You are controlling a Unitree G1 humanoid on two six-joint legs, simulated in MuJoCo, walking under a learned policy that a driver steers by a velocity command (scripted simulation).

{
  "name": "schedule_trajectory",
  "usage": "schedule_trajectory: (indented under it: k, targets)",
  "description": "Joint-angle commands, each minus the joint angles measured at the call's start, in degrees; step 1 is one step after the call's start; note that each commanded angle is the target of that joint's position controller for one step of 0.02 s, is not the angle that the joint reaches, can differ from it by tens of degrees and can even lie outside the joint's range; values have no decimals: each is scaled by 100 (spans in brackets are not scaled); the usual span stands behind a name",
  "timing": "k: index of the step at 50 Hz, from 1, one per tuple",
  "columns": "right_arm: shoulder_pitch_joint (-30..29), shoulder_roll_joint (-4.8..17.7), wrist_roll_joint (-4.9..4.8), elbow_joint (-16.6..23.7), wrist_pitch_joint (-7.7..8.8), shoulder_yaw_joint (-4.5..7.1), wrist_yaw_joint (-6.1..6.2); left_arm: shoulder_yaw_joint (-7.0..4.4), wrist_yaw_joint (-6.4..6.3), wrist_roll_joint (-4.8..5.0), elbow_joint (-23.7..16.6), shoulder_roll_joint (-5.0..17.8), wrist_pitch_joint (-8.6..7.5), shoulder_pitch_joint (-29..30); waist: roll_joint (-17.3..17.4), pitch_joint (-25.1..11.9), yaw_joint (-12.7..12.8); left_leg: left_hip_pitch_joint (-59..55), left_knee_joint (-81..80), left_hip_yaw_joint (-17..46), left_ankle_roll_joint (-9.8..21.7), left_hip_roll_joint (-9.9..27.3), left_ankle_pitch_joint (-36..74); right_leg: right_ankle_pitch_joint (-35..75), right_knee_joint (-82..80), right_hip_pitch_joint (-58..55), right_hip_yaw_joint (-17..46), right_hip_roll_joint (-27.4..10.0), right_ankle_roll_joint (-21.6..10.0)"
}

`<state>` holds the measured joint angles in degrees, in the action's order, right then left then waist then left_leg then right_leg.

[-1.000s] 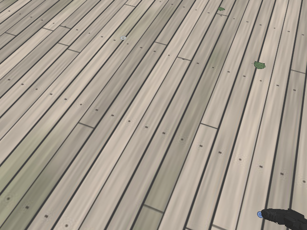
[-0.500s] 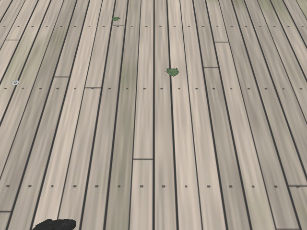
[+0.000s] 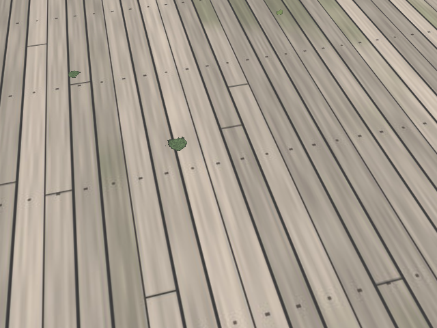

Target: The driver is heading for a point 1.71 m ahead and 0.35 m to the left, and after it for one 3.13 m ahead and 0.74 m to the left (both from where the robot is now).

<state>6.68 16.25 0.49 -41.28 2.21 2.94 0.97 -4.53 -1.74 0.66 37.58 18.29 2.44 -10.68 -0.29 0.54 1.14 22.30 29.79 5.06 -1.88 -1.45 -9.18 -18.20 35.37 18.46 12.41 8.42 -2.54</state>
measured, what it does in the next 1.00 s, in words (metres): steps on the spot: right foot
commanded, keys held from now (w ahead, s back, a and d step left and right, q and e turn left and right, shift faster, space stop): no key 0.72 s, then w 0.28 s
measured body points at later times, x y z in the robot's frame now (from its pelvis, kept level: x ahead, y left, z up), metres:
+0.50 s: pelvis +0.02 -0.01 +0.01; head +0.02 -0.02 +0.46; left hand +0.17 +0.22 -0.10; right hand +0.11 -0.28 -0.12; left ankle +0.06 +0.13 -0.73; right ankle -0.01 -0.13 -0.73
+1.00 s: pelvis +0.08 +0.01 +0.00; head +0.09 +0.03 +0.45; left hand +0.14 +0.28 -0.14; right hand +0.14 -0.27 -0.11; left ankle +0.08 +0.11 -0.73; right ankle -0.01 -0.13 -0.71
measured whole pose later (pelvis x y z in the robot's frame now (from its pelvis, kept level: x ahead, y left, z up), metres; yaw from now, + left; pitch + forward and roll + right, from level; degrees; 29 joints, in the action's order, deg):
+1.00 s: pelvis +0.08 +0.01 +0.00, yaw -4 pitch +0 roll +0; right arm 14.3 15.4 -1.1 -54.0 5.5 3.4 -0.8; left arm -3.1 -1.2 1.2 50.8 15.5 -1.3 -19.1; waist -1.9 0.2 0.1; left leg 14.5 32.6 -2.6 2.6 -0.7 -16.8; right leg -25.3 38.8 10.0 4.2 0.0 -0.5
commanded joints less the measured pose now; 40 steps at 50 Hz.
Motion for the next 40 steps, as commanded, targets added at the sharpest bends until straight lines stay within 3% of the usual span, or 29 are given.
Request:
schedule_trajectory:
  k: [1,2,3,4,5,7,10,12,15,16,17,18,19,20,23,30,36,38,39,40]
  targets:
    - [401,1330,272,263,37,348,20,-56,-24,-44,-556,357,-106,-394,1850,-846,181,-1869,-969,2812,1705,2509,3505,-2305,1890,1277,-251,129,239]
    - [354,1029,172,365,38,291,4,-167,-23,-85,-392,815,-138,-561,1400,-918,53,-1864,-979,2935,2009,2570,3095,-2157,2976,1474,-131,-222,457]
    - [244,765,111,416,27,222,6,-240,-28,-14,-260,988,-96,-377,880,-777,-45,-1736,-822,2142,1765,2192,2811,-1747,3418,1520,-167,-309,551]
    - [111,678,65,437,-7,191,4,-234,-62,3,-154,853,-20,-313,589,-681,-12,-1607,-774,1623,1493,1810,2448,-1467,3501,1493,-213,-354,641]
    - [13,643,-12,425,-38,166,12,-205,-78,-13,-190,754,37,-210,616,-560,-28,-1486,-807,1409,1412,1687,2259,-1244,3449,1492,-207,-408,715]
    - [-46,614,12,374,-110,134,24,-91,-38,13,-210,398,64,-134,791,-505,17,-1215,-908,826,1296,1307,2196,-962,2816,1041,-543,-434,791]
    - [-4,636,15,311,-183,148,37,45,6,-15,-250,109,26,66,1148,-670,-120,-1302,-883,561,1318,1205,2117,-892,1257,337,-925,-675,809]
    - [187,772,-18,239,-222,183,28,36,42,4,-224,191,13,133,1278,-707,-262,-1399,-864,719,1407,1325,1861,-592,469,-3,-1040,-730,749]
    - [272,709,-113,131,-230,128,-1,15,96,-40,-3,223,-10,-152,1072,-544,-76,-986,-726,664,1132,1186,1065,753,-1400,-934,-1200,-663,429]
    - [492,642,-91,52,-177,93,-22,5,84,-115,-49,397,-15,-114,815,-568,-139,-591,-673,603,791,1096,558,1200,-1465,-1421,-822,-951,236]
    - [569,452,68,103,-99,21,-76,-60,36,-191,-105,794,-6,-154,-147,-710,-316,-209,-106,119,410,691,-121,2110,-1315,-1742,-48,-1720,-79]
    - [505,204,95,131,-62,-34,-72,-1,89,-232,11,577,-32,89,-1073,-608,-464,-646,-283,-327,103,352,-837,1245,-1430,-734,131,-1940,-476]
    - [254,410,146,69,-66,-7,-54,100,138,-236,-102,183,-93,364,-774,-328,-337,-942,-299,-290,-58,375,-475,415,-1554,-389,0,-1674,-394]
    - [134,437,136,34,-72,13,-49,126,148,-273,-16,103,-144,288,-685,-231,-267,-1014,-319,-312,-84,350,-213,39,-1559,-297,-142,-1479,-204]
    - [271,478,72,-111,-125,40,14,115,131,-193,141,260,-276,68,-535,69,-257,-1066,-350,-241,-32,395,84,235,-1491,-141,-287,-1306,1]
    - [417,425,27,-494,-123,56,54,155,86,-149,370,137,-307,-111,-149,43,-207,-1166,-394,-240,-61,409,338,713,-1335,-324,-415,-1182,1]
    - [472,452,-3,-800,-153,76,105,155,89,-122,632,86,-325,-196,-15,-58,-198,-1307,-372,-232,-62,432,611,1164,-1260,-473,-545,-1092,21]
    - [537,383,-28,-935,-180,66,121,120,67,-87,791,154,-292,-369,-186,-92,-150,-1172,-124,-535,-42,174,-474,-242,-1472,-506,-489,-1056,-97]
    - [459,387,-64,-934,-170,76,125,56,55,-52,816,344,-265,-438,-417,99,-61,-778,251,-759,-12,-9,-1179,-1385,-1705,-469,-188,-1206,-285]
    - [275,381,-90,-847,-124,76,119,9,49,-27,831,511,-263,-548,-702,376,50,-197,656,-860,30,-71,-1509,-2301,-2062,-485,389,-1585,-540]
Keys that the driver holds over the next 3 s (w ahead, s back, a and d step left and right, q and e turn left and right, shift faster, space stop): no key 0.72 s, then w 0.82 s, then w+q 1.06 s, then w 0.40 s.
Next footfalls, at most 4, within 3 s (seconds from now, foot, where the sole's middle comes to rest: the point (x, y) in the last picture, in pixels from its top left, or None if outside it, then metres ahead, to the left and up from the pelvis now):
0.32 right None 0.03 -0.13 -0.76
1.46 right None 0.47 -0.14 -0.76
2.00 left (200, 237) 0.77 0.11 -0.76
2.48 right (234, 162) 1.10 -0.01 -0.76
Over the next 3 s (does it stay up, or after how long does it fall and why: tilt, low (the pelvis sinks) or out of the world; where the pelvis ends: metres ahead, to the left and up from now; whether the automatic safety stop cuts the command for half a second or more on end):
stays up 1.13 0.18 -0.01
